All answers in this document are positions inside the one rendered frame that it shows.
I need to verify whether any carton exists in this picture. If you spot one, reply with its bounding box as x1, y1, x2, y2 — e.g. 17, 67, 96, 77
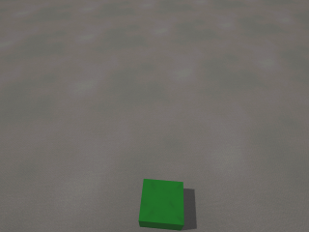
138, 179, 184, 231

